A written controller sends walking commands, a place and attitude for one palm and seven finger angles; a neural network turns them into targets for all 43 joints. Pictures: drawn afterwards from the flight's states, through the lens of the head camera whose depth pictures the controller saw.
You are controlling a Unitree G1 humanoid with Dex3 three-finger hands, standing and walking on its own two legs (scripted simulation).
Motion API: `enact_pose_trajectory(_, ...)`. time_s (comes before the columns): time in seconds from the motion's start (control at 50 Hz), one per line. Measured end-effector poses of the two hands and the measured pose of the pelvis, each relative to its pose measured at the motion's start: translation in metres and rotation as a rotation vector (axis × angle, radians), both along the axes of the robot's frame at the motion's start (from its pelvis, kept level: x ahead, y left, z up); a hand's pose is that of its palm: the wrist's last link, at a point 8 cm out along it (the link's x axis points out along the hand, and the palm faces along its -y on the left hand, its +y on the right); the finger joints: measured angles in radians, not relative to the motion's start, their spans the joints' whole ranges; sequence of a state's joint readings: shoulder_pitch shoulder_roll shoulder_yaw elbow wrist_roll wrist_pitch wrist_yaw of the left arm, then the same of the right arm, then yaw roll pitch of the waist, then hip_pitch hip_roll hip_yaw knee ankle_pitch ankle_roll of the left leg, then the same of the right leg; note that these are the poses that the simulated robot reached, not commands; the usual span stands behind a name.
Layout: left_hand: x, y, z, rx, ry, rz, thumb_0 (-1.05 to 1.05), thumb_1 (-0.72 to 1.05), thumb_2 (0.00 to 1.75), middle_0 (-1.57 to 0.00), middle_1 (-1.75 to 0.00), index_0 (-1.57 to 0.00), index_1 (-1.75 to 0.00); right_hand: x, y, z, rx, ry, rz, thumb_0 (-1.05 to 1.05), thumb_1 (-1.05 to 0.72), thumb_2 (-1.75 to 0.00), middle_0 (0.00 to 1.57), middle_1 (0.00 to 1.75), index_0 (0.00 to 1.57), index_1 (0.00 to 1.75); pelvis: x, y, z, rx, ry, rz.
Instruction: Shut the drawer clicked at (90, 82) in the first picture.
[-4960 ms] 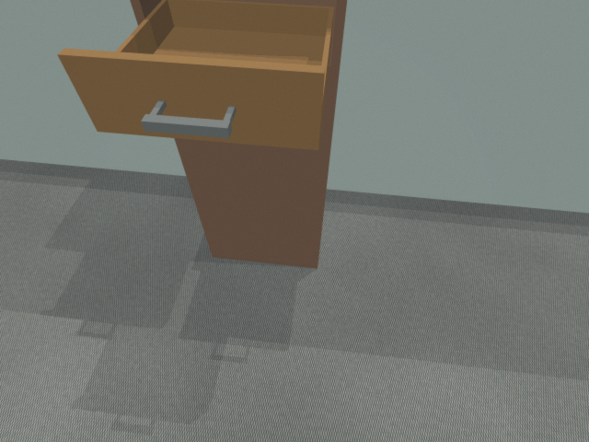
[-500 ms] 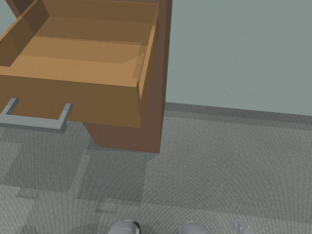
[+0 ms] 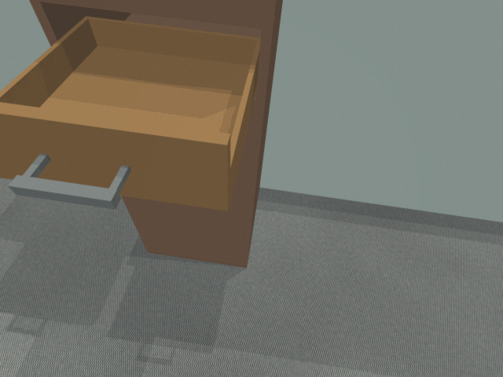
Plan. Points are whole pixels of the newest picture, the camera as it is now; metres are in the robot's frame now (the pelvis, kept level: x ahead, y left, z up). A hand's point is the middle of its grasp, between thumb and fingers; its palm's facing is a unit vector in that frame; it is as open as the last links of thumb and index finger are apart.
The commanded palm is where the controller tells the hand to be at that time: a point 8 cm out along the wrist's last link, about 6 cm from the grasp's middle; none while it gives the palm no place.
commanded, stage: look again from close up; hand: left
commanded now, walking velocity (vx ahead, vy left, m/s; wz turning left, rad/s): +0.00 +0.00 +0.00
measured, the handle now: (74, 179) +0.31 +0.27 +0.16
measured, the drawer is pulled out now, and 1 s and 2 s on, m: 0.29 0.29 0.29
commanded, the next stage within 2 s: raise the hand and make a fist in 0.58 s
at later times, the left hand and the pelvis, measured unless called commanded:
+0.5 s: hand out of the picture +0.03 +0.19 -0.16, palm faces -0.03 -0.96 -0.29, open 7.3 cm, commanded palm none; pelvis +0.00 -0.01 +0.00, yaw -2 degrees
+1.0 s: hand (142, 333) +0.17 +0.16 +0.03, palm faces -0.01 -1.00 -0.09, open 6.5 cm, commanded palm +0.10 +0.23 +0.00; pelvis -0.01 -0.03 -0.03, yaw +0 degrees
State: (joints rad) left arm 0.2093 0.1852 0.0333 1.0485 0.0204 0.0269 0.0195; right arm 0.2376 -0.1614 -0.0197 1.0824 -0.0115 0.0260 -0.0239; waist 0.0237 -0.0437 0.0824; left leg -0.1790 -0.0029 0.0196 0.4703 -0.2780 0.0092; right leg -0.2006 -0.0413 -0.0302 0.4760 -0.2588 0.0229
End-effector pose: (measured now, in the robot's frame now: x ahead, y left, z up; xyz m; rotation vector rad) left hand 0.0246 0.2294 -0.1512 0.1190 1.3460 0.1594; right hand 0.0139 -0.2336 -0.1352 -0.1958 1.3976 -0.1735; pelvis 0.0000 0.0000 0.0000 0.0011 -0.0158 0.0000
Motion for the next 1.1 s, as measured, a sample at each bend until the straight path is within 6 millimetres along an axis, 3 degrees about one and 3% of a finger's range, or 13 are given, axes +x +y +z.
enact_pose_trajectory(0.18, -0.020, 0.011, 0.009, 0.054, 0.040, -0.041, 0.01, 0.91, 0.90, -0.20, -0.30, -0.20, -0.30, 0.007, 0.016, -0.014, 0.045, -0.103, -0.011, 0.01, -0.93, -0.90, 0.20, 0.30, 0.20, 0.30, 0.000, 0.012, -0.004, -0.007, -0.004, -0.018)
enact_pose_trajectory(0.36, -0.010, 0.023, 0.025, 0.120, -0.014, -0.059, 0.01, 0.91, 0.90, -0.20, -0.30, -0.20, -0.30, 0.006, 0.014, -0.023, 0.086, -0.140, -0.006, 0.01, -0.94, -0.90, 0.20, 0.30, 0.20, 0.30, 0.000, 0.008, -0.003, 0.016, -0.022, -0.033)
enact_pose_trajectory(0.7, 0.007, -0.021, 0.018, 0.061, -0.027, -0.090, 0.01, 0.91, 0.90, -0.20, -0.30, -0.20, -0.30, -0.020, -0.024, -0.014, 0.048, -0.035, -0.027, 0.00, -0.91, -0.90, 0.20, 0.30, 0.19, 0.30, -0.001, -0.022, 0.000, 0.014, -0.002, -0.034)
enact_pose_trajectory(0.72, 0.016, -0.022, 0.022, 0.046, -0.086, -0.028, 0.01, 0.91, 0.90, -0.20, -0.30, -0.21, -0.30, -0.016, -0.027, -0.012, 0.037, -0.063, -0.033, 0.00, -0.91, -0.90, 0.20, 0.30, 0.20, 0.30, -0.001, -0.024, 0.000, 0.011, -0.001, -0.031)
enact_pose_trajectory(0.76, 0.054, -0.022, 0.053, 0.056, -0.375, 0.032, 0.02, 0.91, 0.90, -0.21, -0.31, -0.21, -0.31, -0.001, -0.034, -0.003, -0.010, -0.190, -0.021, 0.01, -0.91, -0.90, 0.20, 0.30, 0.20, 0.30, -0.002, -0.026, -0.002, 0.014, -0.005, -0.025)
enact_pose_trajectory(0.84, 0.124, -0.021, 0.142, 0.076, -0.916, 0.059, 0.02, 0.91, 0.90, -0.24, -0.34, -0.24, -0.34, 0.050, -0.045, 0.013, -0.053, -0.471, -0.011, 0.01, -0.91, -0.90, 0.20, 0.30, 0.20, 0.30, -0.004, -0.026, -0.005, 0.011, 0.003, 0.007)
enact_pose_trajectory(0.9, 0.148, -0.016, 0.191, 0.061, -1.230, -0.021, 0.02, 0.91, 0.90, -0.28, -0.38, -0.28, -0.38, 0.097, -0.050, 0.031, -0.055, -0.684, -0.002, 0.01, -0.91, -0.90, 0.20, 0.30, 0.19, 0.30, -0.007, -0.027, -0.011, 0.015, 0.038, 0.002)
enact_pose_trajectory(0.96, 0.140, -0.013, 0.199, 0.008, -1.364, -0.151, 0.01, 0.91, 0.90, -0.32, -0.43, -0.32, -0.44, 0.140, -0.050, 0.054, -0.047, -0.856, 0.045, 0.01, -0.91, -0.90, 0.20, 0.30, 0.19, 0.30, -0.012, -0.030, -0.021, 0.021, 0.071, -0.008)
enact_pose_trajectory(1.02, 0.110, -0.009, 0.175, -0.077, -1.284, -0.245, 0.01, 0.91, 0.90, -0.38, -0.49, -0.38, -0.49, 0.172, -0.048, 0.076, -0.053, -0.982, 0.118, 0.01, -0.91, -0.90, 0.20, 0.30, 0.19, 0.30, -0.016, -0.030, -0.030, 0.020, 0.086, -0.008)
enact_pose_trajectory(1.1, 0.062, 0.006, 0.152, -0.124, -1.172, -0.148, 0.01, 0.90, 0.90, -0.46, -0.57, -0.46, -0.58, 0.200, -0.036, 0.097, -0.084, -1.072, 0.217, 0.01, -0.91, -0.90, 0.20, 0.30, 0.19, 0.30, -0.017, -0.025, -0.037, 0.004, 0.093, 0.013)
